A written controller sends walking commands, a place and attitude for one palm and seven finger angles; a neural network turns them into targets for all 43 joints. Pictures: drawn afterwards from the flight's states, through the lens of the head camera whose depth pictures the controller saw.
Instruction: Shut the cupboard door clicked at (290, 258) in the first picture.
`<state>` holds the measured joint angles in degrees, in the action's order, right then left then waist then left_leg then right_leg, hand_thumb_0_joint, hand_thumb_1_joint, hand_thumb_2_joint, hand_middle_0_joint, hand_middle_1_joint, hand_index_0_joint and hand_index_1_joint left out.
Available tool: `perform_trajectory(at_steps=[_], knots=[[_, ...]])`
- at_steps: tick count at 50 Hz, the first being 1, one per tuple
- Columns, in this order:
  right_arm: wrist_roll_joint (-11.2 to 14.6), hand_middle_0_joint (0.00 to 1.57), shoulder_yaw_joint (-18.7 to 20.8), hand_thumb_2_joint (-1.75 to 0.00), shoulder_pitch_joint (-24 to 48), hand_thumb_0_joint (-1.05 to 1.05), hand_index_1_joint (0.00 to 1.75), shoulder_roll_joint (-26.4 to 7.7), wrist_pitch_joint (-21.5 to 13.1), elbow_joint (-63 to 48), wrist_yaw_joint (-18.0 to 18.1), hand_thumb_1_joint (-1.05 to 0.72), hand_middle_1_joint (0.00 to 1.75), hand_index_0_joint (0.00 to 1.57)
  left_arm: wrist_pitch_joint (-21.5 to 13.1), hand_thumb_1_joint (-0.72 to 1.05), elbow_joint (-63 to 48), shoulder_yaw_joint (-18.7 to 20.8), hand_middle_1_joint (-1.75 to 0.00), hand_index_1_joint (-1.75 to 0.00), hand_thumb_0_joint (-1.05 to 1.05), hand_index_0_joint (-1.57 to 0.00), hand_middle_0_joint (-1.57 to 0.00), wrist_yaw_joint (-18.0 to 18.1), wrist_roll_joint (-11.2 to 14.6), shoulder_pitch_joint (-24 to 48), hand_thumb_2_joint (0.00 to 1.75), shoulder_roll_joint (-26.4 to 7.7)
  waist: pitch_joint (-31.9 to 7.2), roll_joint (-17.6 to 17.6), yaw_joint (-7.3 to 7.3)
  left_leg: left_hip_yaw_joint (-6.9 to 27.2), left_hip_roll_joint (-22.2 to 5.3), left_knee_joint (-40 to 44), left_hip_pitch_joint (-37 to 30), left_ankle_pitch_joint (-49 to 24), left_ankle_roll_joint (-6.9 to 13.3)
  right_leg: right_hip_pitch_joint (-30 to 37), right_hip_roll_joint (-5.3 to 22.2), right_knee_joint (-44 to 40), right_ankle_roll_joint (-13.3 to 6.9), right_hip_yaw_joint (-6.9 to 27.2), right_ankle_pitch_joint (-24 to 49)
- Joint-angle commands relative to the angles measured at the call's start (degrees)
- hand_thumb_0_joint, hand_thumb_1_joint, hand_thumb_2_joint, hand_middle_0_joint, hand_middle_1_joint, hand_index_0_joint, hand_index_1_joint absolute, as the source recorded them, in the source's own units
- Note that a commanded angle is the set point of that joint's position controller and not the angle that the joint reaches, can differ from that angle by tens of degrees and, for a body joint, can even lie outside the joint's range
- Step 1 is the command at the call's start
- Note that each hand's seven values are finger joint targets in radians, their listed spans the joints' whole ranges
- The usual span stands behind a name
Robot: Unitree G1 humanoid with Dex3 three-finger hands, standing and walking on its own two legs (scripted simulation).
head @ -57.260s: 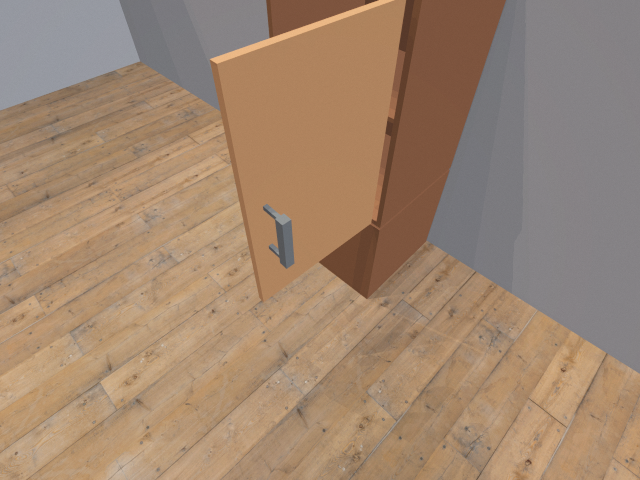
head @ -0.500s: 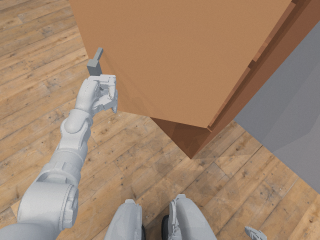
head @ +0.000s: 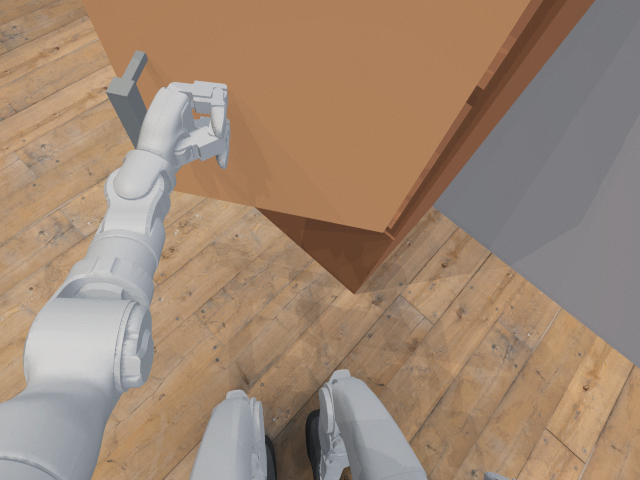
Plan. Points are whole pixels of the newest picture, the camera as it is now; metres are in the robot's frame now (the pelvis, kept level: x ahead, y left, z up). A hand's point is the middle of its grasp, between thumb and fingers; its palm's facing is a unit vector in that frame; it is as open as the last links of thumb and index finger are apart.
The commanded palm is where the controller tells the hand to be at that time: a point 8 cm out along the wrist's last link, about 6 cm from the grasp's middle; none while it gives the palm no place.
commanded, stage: push the door shut along its arc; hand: left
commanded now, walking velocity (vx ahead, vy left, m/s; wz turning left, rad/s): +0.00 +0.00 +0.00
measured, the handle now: (147, 115) +0.55 +0.16 +0.04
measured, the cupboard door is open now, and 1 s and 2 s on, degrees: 32 20 20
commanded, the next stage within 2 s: pull the fist back off the door in 0.48 s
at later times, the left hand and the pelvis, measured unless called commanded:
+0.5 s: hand (240, 118) +0.54 +0.05 +0.05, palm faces -0.44 -0.89 -0.04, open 3.4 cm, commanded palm +0.56 +0.06 +0.05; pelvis +0.00 -0.02 -0.01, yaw +0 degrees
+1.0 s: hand (265, 120) +0.54 +0.02 +0.04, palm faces -0.01 -1.00 -0.04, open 3.1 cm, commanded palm +0.51 +0.07 +0.05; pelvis +0.01 -0.02 +0.01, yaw +0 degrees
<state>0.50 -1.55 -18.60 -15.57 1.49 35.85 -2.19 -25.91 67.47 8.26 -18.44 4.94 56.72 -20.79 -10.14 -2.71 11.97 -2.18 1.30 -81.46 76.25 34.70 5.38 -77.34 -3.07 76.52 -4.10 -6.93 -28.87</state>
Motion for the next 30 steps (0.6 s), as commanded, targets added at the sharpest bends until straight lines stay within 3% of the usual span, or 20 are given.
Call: perform_trajectory(at_steps=[1, 2, 3, 4, 6, 7, 10, 13, 14, 17, 20, 22, 23, 29, 30], knots=[[-0.2, 0.20, 3.7, -0.90, -9.7, 0.00, 0.30, -11.1, -0.3, -2.9, 0.7, -0.90, 0.30, 0.20, -1.7, 0.90, -9.6, 3.0, -1.50, -1.50, 0.00, -1.30, -1.30, -0.5, -0.2, 25.7, 0.90, -10.0, -30.9, -7.1, 1.20, 10.6, -1.9, 9.2, -23.3, -23.6, -3.5, 13.7, 0.6, -7.5, 1.1, 6.5, 12.9], [-0.3, 0.20, 3.8, -0.90, -10.1, 0.00, 0.30, -11.0, -0.3, -3.1, 0.7, -0.90, 0.30, 0.20, -1.6, 0.90, -10.9, 2.3, -1.50, -1.50, 0.00, -1.30, -1.30, -0.8, 0.2, 27.7, 0.90, -9.0, -32.2, -6.9, 2.05, 10.6, -1.8, 8.7, -23.9, -24.9, -3.2, 13.8, 0.5, -7.1, 1.2, 6.5, 14.2], [-0.2, 0.20, 3.8, -0.90, -10.3, 0.00, 0.30, -11.2, -0.2, -2.9, 0.8, -0.90, 0.30, 0.20, -1.1, 0.90, -9.7, 2.9, -1.50, -1.50, 0.00, -1.30, -1.30, -1.1, -0.2, 26.6, 0.90, -9.8, -32.1, -5.9, 1.84, 10.8, -2.1, 8.7, -23.7, -25.0, -3.3, 13.9, 0.5, -7.2, 1.3, 6.5, 14.5], [-0.2, 0.20, 3.9, -0.90, -10.3, 0.00, 0.30, -11.0, -0.2, -3.0, 0.8, -0.90, 0.30, 0.20, -0.8, 0.90, -11.6, 0.9, -1.50, -1.50, 0.00, -1.30, -1.30, -1.5, -0.2, 28.9, 0.90, -8.0, -32.4, -6.0, 2.86, 10.5, -2.1, 8.4, -24.1, -24.9, -3.1, 13.7, 0.5, -7.5, 1.5, 6.6, 14.7], [-0.1, 0.20, 4.0, -0.90, -10.7, 0.00, 0.30, -10.9, -0.2, -2.8, 0.9, -0.90, 0.30, 0.20, 0.3, 0.90, -11.5, 0.8, -1.50, -1.50, 0.00, -1.30, -1.30, -2.0, 0.1, 29.5, 0.90, -7.9, -32.2, -5.1, 2.98, 10.2, -1.9, 8.4, -23.0, -24.3, -2.9, 15.1, 0.4, -8.1, 1.5, 6.9, 15.0], [-0.1, 0.20, 4.0, -0.90, -11.0, 0.00, 0.30, -10.9, -0.5, -2.7, 1.0, -0.90, 0.30, 0.20, 0.6, 0.90, -12.4, -0.1, -1.50, -1.50, 0.00, -1.30, -1.30, -2.4, 0.3, 31.5, 0.90, -7.0, -33.0, -6.0, 3.63, 10.2, -1.9, 7.9, -23.8, -25.1, -2.6, 14.2, 0.4, -7.9, 1.5, 6.8, 15.6], [0.0, 0.20, 3.8, -0.90, -11.4, 0.00, 0.30, -11.0, -0.8, -1.8, 1.5, -0.90, 0.30, 0.20, 2.1, 0.90, -10.9, -0.5, -1.50, -1.50, 0.00, -1.30, -1.30, -3.2, 0.3, 34.6, 0.90, -7.8, -30.6, -4.1, 4.85, 9.6, -1.7, 7.5, -20.6, -21.6, -2.2, 15.0, 0.3, -9.1, 1.6, 7.3, 13.6], [-0.1, 0.20, 3.8, -0.90, -11.6, 0.00, 0.30, -11.0, -1.9, -0.9, 1.8, -0.90, 0.30, 0.20, 2.5, 0.90, -11.7, -2.4, -1.50, -1.50, 0.00, -1.30, -1.30, -3.8, 0.7, 38.3, 0.90, -5.9, -32.2, -7.1, 5.70, 10.1, -1.8, 6.9, -23.3, -22.5, -2.2, 12.1, 0.3, -8.8, 1.5, 7.2, 13.4], [-0.2, 0.20, 3.7, -0.90, -11.7, 0.00, 0.30, -11.0, -2.1, -0.9, 1.8, -0.90, 0.30, 0.20, 2.6, 0.90, -11.8, -2.1, -1.50, -1.50, 0.00, -1.30, -1.30, -4.0, 0.9, 38.2, 0.90, -6.4, -32.8, -8.3, 5.06, 10.0, -1.6, 6.9, -23.6, -22.4, -2.4, 12.3, 0.3, -8.8, 1.2, 7.2, 12.9], [-0.4, 0.20, 3.6, -0.90, -11.9, 0.00, 0.30, -10.9, -3.1, -0.1, 2.0, -0.90, 0.30, 0.20, 3.2, 0.90, -10.3, -4.2, -1.50, -1.50, 0.00, -1.30, -1.30, -4.6, 1.1, 40.9, 0.90, -3.8, -31.2, -8.1, 6.94, 10.4, -1.7, 6.4, -23.6, -22.0, -2.1, 9.7, 0.1, -8.7, 1.1, 6.8, 12.4], [-0.7, 0.20, 3.2, -0.90, -12.0, 0.00, 0.30, -11.2, -3.8, 0.6, 2.3, -0.90, 0.30, 0.20, 4.3, 0.90, -8.1, -2.6, -1.50, -1.50, 0.00, -1.30, -1.30, -4.7, 0.8, 43.3, 0.90, -6.6, -30.1, -7.5, 7.52, 9.2, -1.4, 5.0, -19.1, -19.8, -1.9, 11.1, 0.1, -9.0, 1.1, 7.9, 10.9], [-0.7, 0.20, 3.2, -0.90, -12.2, 0.00, 0.30, -11.2, -4.5, 0.9, 2.4, -0.90, 0.30, 0.20, 4.4, 0.90, -8.6, -3.2, -1.50, -1.50, 0.00, -1.30, -1.30, -5.0, 0.5, 45.5, 0.90, -6.1, -30.7, -8.6, 8.09, 9.3, -1.5, 4.4, -19.3, -19.9, -1.7, 10.1, 0.0, -8.6, 1.0, 8.0, 10.9], [-0.8, 0.20, 3.2, -0.90, -12.1, 0.00, 0.30, -11.3, -4.7, 0.9, 2.4, -0.90, 0.30, 0.20, 4.5, 0.90, -8.6, -3.1, -1.50, -1.50, 0.00, -1.30, -1.30, -5.2, 0.4, 45.4, 0.90, -6.5, -32.0, -9.7, 7.62, 9.4, -1.5, 4.4, -20.1, -20.6, -1.9, 10.2, 0.0, -8.2, 0.9, 7.8, 11.2], [-1.1, 0.20, 3.2, -0.90, -12.4, 0.00, 0.30, -11.6, -5.7, 1.5, 2.5, -0.90, 0.30, 0.20, 6.4, 0.90, -7.7, -4.1, -1.50, -1.50, 0.00, -1.30, -1.30, -6.3, -0.1, 47.2, 0.90, -5.7, -33.4, -10.5, 8.53, 9.6, -1.6, 3.4, -20.7, -21.5, -1.9, 8.5, -0.2, -7.4, 0.9, 7.5, 11.5], [-2.3, 0.20, 2.4, -0.90, -15.4, 0.00, 0.30, -10.7, -5.8, -0.9, 1.9, -0.90, 0.30, 0.20, 7.0, 0.90, -5.7, 9.5, -1.50, -1.50, 0.00, -1.30, -1.30, 4.9, 4.1, 43.2, 0.90, -10.0, -32.3, -9.9, 4.65, 9.7, -2.0, 5.3, -16.9, -19.5, -2.8, 10.8, 0.3, -7.3, 1.1, 7.6, 10.5]])
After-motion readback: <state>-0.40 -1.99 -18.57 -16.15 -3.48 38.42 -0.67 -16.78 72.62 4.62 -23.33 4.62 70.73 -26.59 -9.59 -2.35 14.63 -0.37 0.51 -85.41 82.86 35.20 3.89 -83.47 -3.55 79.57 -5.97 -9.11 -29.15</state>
